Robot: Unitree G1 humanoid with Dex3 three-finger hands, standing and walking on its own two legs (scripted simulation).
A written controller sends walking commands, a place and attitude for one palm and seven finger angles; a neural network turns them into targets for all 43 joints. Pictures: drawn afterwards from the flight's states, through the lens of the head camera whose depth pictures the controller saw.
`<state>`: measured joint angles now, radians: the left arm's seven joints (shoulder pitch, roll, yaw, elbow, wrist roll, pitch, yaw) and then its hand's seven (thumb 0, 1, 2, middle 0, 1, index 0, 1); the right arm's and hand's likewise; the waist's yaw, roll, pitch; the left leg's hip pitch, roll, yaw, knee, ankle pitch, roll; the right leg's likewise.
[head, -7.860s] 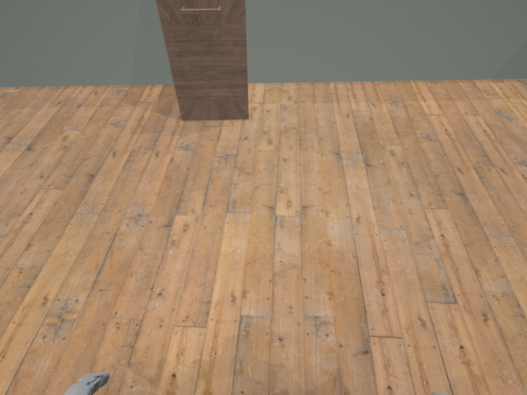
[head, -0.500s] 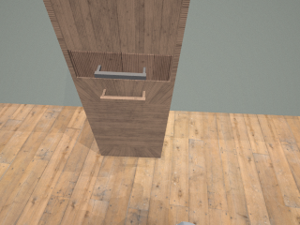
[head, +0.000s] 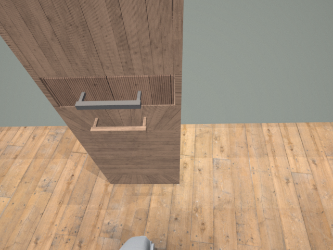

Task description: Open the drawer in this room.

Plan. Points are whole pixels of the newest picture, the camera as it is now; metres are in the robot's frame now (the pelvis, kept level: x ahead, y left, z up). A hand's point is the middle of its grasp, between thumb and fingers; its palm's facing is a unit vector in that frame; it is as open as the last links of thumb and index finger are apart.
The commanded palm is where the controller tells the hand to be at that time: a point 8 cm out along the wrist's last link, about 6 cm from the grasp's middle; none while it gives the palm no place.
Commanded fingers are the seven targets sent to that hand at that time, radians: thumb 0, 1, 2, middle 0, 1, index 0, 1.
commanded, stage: come to a stop and stand still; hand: left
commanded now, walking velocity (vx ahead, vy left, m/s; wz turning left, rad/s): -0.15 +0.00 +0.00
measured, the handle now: (109, 99) +0.51 +0.21 +0.03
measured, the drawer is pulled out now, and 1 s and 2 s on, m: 0.00 0.00 0.00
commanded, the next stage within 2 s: look again from close up in 1.26 s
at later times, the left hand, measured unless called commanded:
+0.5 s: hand out of the picture -0.01 +0.27 -0.18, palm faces +0.00 -0.98 -0.19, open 7.4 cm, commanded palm none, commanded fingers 0.00 0.90 0.90 -0.20 -0.30 -0.20 -0.30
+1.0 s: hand out of the picture -0.03 +0.15 -0.16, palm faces +0.00 -0.97 -0.26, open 7.2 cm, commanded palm none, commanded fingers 0.00 0.90 0.90 -0.20 -0.30 -0.20 -0.30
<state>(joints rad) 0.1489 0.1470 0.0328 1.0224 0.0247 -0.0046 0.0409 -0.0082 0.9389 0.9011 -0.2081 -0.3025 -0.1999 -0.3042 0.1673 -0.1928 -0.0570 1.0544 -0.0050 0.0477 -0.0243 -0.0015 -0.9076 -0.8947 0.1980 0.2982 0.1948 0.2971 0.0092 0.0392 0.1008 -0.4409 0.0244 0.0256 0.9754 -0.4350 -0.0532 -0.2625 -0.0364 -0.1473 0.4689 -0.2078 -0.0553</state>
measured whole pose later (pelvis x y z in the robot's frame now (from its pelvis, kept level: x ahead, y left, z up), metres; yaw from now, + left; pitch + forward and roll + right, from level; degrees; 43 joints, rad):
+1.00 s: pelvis -0.07 -0.03 +0.00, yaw -1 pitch -1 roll +1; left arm 0.24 0.14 0.02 1.09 0.01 0.00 0.04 0.00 0.94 0.90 -0.21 -0.30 -0.20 -0.30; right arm 0.34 -0.16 -0.04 1.14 -0.02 0.04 -0.02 0.00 -0.91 -0.89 0.20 0.30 0.20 0.30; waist -0.03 0.06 -0.01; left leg -0.33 0.07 0.02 0.72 -0.34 -0.02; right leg -0.13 0.02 -0.08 0.38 -0.25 -0.06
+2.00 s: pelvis -0.05 +0.01 +0.00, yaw -2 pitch +0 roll +0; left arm 0.25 0.15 -0.01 1.10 0.01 -0.01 0.05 0.00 0.92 0.90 -0.20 -0.30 -0.20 -0.30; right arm 0.32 -0.13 0.03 1.12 -0.01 -0.03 -0.04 0.00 -0.91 -0.89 0.20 0.30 0.20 0.30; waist -0.01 0.02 0.03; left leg -0.15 -0.03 0.07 0.48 -0.33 0.05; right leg -0.19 -0.02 -0.05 0.50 -0.32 0.00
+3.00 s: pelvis -0.08 -0.02 -0.01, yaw -4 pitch +4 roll +1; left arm 0.25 0.42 -0.01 -0.11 0.97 0.01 0.30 0.00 -0.09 0.48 -0.30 -0.94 -0.29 -0.94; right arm 0.17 -0.31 -0.05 0.65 -0.03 0.06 -0.04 0.01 -0.90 -0.89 0.20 0.30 0.20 0.30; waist 0.07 0.07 -0.03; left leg -0.33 -0.03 0.00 0.58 -0.33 0.00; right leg -0.39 0.04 0.00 0.64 -0.32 -0.06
